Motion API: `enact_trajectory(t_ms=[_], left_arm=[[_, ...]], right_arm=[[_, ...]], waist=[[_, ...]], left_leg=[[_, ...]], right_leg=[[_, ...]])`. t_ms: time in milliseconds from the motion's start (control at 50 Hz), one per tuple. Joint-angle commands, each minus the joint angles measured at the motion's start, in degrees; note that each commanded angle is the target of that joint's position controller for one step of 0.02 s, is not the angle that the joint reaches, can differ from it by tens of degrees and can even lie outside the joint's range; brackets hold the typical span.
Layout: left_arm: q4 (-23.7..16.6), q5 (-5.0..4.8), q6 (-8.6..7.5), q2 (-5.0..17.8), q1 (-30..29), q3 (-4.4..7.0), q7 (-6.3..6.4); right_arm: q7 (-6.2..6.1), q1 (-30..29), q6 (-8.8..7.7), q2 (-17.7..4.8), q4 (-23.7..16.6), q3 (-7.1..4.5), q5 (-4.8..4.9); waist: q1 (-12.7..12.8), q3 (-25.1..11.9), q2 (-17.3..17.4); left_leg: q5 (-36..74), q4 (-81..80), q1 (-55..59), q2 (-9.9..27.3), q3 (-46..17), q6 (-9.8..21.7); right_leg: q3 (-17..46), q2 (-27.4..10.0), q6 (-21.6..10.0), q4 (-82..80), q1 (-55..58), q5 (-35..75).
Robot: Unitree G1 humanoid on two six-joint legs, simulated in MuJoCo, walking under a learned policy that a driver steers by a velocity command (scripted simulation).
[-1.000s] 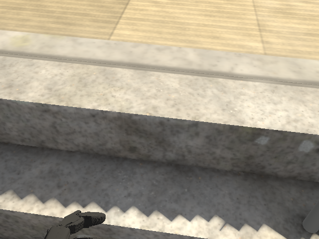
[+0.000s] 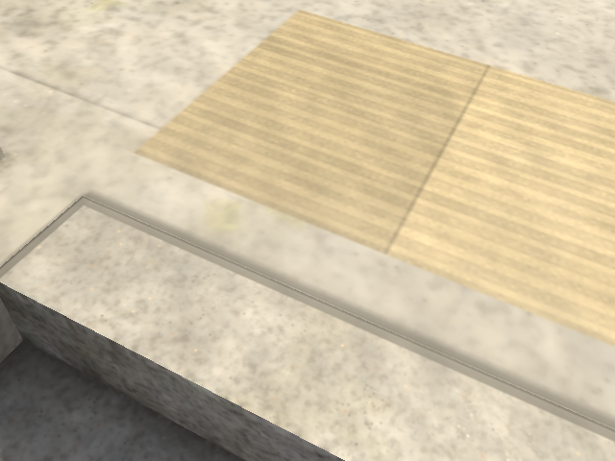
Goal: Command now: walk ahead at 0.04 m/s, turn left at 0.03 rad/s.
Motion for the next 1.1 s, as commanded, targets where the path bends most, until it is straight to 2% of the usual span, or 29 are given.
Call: enact_trajectory(t_ms=[20, 60, 80, 120, 160, 300, 340, 420, 480, 560, 620, 640, 660, 680, 700, 720, 740, 780, 840, 880, 920, 940, 980, 1000, 1020, 1040, 1060, 1080, 1100], left_arm=[[0.57, 0.86, 2.45, -1.18, 6.22, -1.56, -0.32], [2.45, 0.85, 3.69, 0.66, 8.21, -1.31, -0.73], [1.68, 1.59, 3.96, 5.5, 7.0, -0.69, -0.31], [0.03, 1.86, 3.31, 4.1, 1.23, -1.55, -1.32], [1.6, 1.14, 2.72, 3.68, 4.45, -1.1, -2.16], [3.49, 0.5, 0.99, 3.58, 5.29, -1.37, -0.77], [3.22, 0.42, 1.45, 7.17, 6.95, -0.2, 0.06], [2.21, -0.73, 1.29, 13.91, 10.67, 3.01, 0.78], [-0.56, -0.32, -0.06, 12.57, 4.64, 2.54, 1.16], [-2.69, -0.98, -0.04, 12.46, 4.75, 2.25, -0.24], [-3.76, -1.78, 0.38, 12.93, 2.15, 1.87, -0.68], [-4.65, -2.52, -0.32, 10.93, 3.27, 0.88, -1.6], [-6.54, -1.16, -1.88, 3.0, 1.31, -1.72, -3.31], [-3.35, -1.97, -4.36, 3.01, 8.44, -1.09, -3.9], [-3.16, -3.28, -5.92, 3.94, 8.29, -0.37, -5.07], [-8.71, -5.15, -6.39, 1.46, -1.38, -1.24, -5.56], [-15.36, -5.53, -7.13, -4.13, -13.0, -3.7, -5.54], [-19.64, -4.92, -7.21, -3.93, -14.02, -4.76, -5.96], [-22.28, -4.79, -5.86, -5.08, -9.56, -7.37, -7.67], [-24.1, -4.56, -4.4, -2.65, -17.48, -7.99, -6.61], [-23.04, -3.9, -3.14, -2.16, -16.62, -8.57, -5.22], [-22.28, -3.87, -3.32, 0.22, -15.75, -7.75, -5.3], [-19.22, -2.87, -3.15, 0.87, -12.85, -6.92, -5.3], [-17.64, -1.13, -2.54, 3.0, -3.97, -6.1, -5.71], [-17.93, -2.32, -1.98, 7.06, -3.63, -4.39, -6.22], [-16.82, -2.06, -1.3, 9.79, -1.5, -2.72, -6.91], [-15.73, -0.9, 0.36, 14.16, -0.78, -0.59, -6.64], [-12.13, -0.21, 1.71, 15.68, 5.19, -0.1, -6.07], [-13.07, 3.76, 0.3, 12.71, 2.32, -1.46, -5.73]], right_arm=[[-1.3, -4.84, -0.6, -5.06, -4.9, -0.89, 0.44], [-0.76, 2.11, -0.97, -3.64, -2.89, -1.13, 2.85], [-0.03, 5.36, -1.67, -4.56, -0.7, -1.98, 3.18], [0.73, 8.21, -1.61, -4.02, 1.96, -2.71, 2.04], [-0.22, 0.42, -1.25, -6.67, 0.74, -3.34, 2.14], [-1.02, 1.85, -0.16, -5.11, 2.29, -3.98, 1.41], [-0.31, 2.97, -0.4, -6.42, 3.68, -4.43, 1.99], [1.36, 0.7, -1.82, -5.25, 3.05, -4.0, 3.11], [0.65, 2.72, -1.6, -6.56, 0.93, -4.53, 4.02], [1.35, -0.12, -3.93, -4.36, -2.73, -2.43, 3.54], [1.0, 16.58, -4.03, -10.56, 0.59, -5.51, 3.7], [2.07, 22.7, -4.55, -14.13, 2.08, -6.63, 4.06], [2.12, 27.1, -3.58, -17.85, 3.76, -6.89, 3.31], [0.8, 27.95, -2.65, -18.7, 0.61, -5.74, 0.66], [0.29, 24.65, -2.46, -14.67, -0.36, -4.04, -1.23], [-0.01, 20.22, -2.16, -13.13, 1.45, -3.35, -0.68], [0.83, 16.14, -2.47, -9.76, 2.53, -2.46, -1.55], [2.22, 14.36, -3.94, -2.79, 5.41, 0.12, -2.03], [2.84, 6.88, -4.34, -3.71, 4.7, 1.28, -2.49], [2.48, 3.49, -4.99, -4.88, 4.45, 1.98, -1.98], [1.85, 4.86, -5.95, -9.43, 5.99, 1.71, -0.34], [1.39, 4.91, -5.79, -10.68, 6.54, 1.7, 2.12], [-0.36, 13.31, -3.88, -19.39, 8.58, -0.39, 2.71], [-1.17, 9.9, -2.68, -24.78, 6.57, -2.32, 2.93], [-1.18, 8.92, -1.82, -23.83, 4.96, -2.79, 3.1], [-1.07, 5.82, -1.41, -21.62, 2.64, -2.99, 2.27], [-0.28, 7.71, -2.58, -16.46, -0.92, -2.68, 1.54], [1.78, -4.38, -4.8, -11.06, -5.49, -1.12, 1.33], [4.32, -13.08, -6.65, -6.75, -11.57, -0.71, 1.11]], waist=[[1.7, -1.57, 17.79], [-0.97, -0.18, 12.39], [-2.56, -1.99, 4.62], [-5.4, 0.72, -6.43], [-0.73, 4.18, -3.98], [-1.38, 4.47, 1.22], [-0.26, 5.07, 1.58], [2.71, 9.92, -4.19], [-1.2, 12.15, -3.09], [-1.66, 8.09, 3.15], [-10.25, 2.76, -2.05], [-12.23, -0.63, 2.72], [-10.62, -4.48, 19.92], [-10.38, -15.66, 24.48], [-8.66, -15.09, 16.26], [-6.18, -3.22, 14.77], [-6.05, 7.22, 9.73], [-3.0, 7.76, 5.27], [4.26, 7.18, 4.72], [3.24, 9.1, 8.12], [4.48, 4.56, 11.17], [5.96, 0.47, 9.7], [6.9, -9.67, 12.23], [9.75, -12.47, 18.11], [8.42, -13.01, 19.46], [8.86, -11.09, 16.11], [5.38, -13.4, 1.26], [6.26, -10.26, -12.15], [4.97, -5.09, -11.4]], left_leg=[[35.9, -4.67, 4.19, 11.52, -6.62, 10.91], [22.85, -3.41, 7.17, 10.76, -10.12, 8.51], [10.9, -0.42, 1.56, 9.0, -8.05, 5.74], [-4.74, -4.24, -1.57, 5.37, -7.05, 1.38], [0.04, -3.12, -0.17, 4.09, -4.96, 0.1], [1.93, -2.29, 3.57, 4.43, -4.27, -0.31], [-8.2, 1.67, -0.11, 1.74, -1.29, 0.1], [-9.2, 26.93, -19.79, 2.73, -2.96, 1.2], [-15.34, 51.83, -32.46, 5.11, -9.29, -2.27], [-15.15, 23.57, -14.57, 2.39, -2.05, -1.91], [0.33, -0.32, 5.59, -2.54, -0.58, 1.28], [6.98, -8.61, 17.32, 0.76, -5.2, 2.18], [21.87, -5.43, 29.17, 13.16, -19.55, 3.63], [22.28, -7.95, 33.84, 25.35, -45.45, 13.99], [9.61, -10.05, 32.88, 28.84, -49.7, 19.5], [-9.76, -12.66, 27.94, 27.92, -43.0, 17.7], [-7.07, -12.63, 21.33, 24.31, -32.47, 12.04], [1.5, -10.09, 18.59, 18.53, -19.38, 6.87], [1.97, -13.76, -1.02, 14.08, -1.87, 0.83], [5.39, -21.5, -18.01, 10.58, 5.44, 2.82], [22.09, -29.47, -16.21, 10.72, 8.64, 5.91], [53.62, -26.18, -12.85, 7.54, 15.27, 4.84], [114.84, -14.12, 7.39, 13.08, 12.92, 8.29], [124.08, -5.91, 19.32, 17.74, 10.23, 10.89], [124.32, 1.47, 26.8, 18.73, 8.12, 12.45], [107.37, 11.92, 26.36, 18.18, 7.11, 13.61], [82.52, 24.07, 9.42, 12.21, 4.3, 11.69], [20.24, 41.89, -6.94, 4.03, 2.82, 10.61], [4.13, 73.11, -25.48, -5.81, -11.08, 6.9]], right_leg=[[-2.6, 1.22, -1.02, -31.06, 11.67, -4.26], [-0.38, -0.2, -4.0, -51.74, 13.76, 13.26], [5.1, -5.68, -6.47, -48.57, 20.96, 36.31], [2.45, -5.51, -10.22, -46.55, 20.38, 40.99], [2.49, -2.99, -10.1, -50.36, 16.94, 24.66], [3.19, -2.46, -10.5, -54.95, 14.81, 17.97], [4.83, -2.68, -13.17, -56.3, 15.35, 3.93], [22.68, -17.24, -23.92, -64.33, 16.9, -16.63], [20.66, -19.1, -22.53, -63.81, 18.6, -5.08], [6.38, -10.2, -18.17, -61.96, 15.55, 18.12], [4.39, -7.67, -17.0, -45.54, 17.22, 48.77], [0.76, -3.75, -14.28, -30.43, 11.4, 41.65], [-4.48, 3.28, -10.04, -7.36, -6.38, 5.97], [9.89, 10.49, -6.19, 22.99, -15.51, -4.58], [14.81, 8.91, -4.83, 49.25, -25.16, -6.48], [10.25, 5.94, -5.64, 63.77, -41.46, -5.9], [7.95, 5.4, -6.69, 75.96, -52.43, -0.88], [8.76, 3.91, -10.11, 85.99, -60.41, 3.11], [5.81, 1.67, -11.26, 69.02, -53.37, 16.05], [-1.7, 3.21, -9.11, 55.66, -41.1, 23.98], [-9.83, 0.78, -9.72, 45.22, -25.74, 22.34], [-13.05, 2.91, -11.77, 32.61, -14.36, 18.03], [-16.91, 6.92, -13.59, 25.55, -9.68, 0.18], [-15.28, 7.29, -13.16, 14.77, -8.91, -13.19], [-13.09, 10.39, -12.29, 2.33, -7.88, -19.08], [-5.65, 10.65, -13.46, -13.04, -3.6, -14.69], [12.55, 6.47, -17.92, -22.53, 7.5, -20.68], [28.11, -0.08, -21.53, -33.56, 10.6, -11.43], [49.23, -2.82, -24.76, -48.85, 6.84, -12.03]])
Velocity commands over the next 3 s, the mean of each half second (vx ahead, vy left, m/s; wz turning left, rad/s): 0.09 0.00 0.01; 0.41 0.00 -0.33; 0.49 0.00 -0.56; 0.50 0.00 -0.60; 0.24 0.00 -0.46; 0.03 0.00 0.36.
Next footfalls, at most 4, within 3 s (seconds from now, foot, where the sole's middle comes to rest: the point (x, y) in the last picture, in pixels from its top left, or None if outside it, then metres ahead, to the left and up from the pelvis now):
0.06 right None -0.04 -0.13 -0.78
0.66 left None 0.10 0.15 -0.78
1.02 right None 0.15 -0.03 -0.57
1.54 left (266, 342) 0.58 0.09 -0.37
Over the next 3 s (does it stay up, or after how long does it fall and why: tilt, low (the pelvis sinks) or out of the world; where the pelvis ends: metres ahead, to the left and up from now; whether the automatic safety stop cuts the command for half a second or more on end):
stays up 0.78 -0.11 0.40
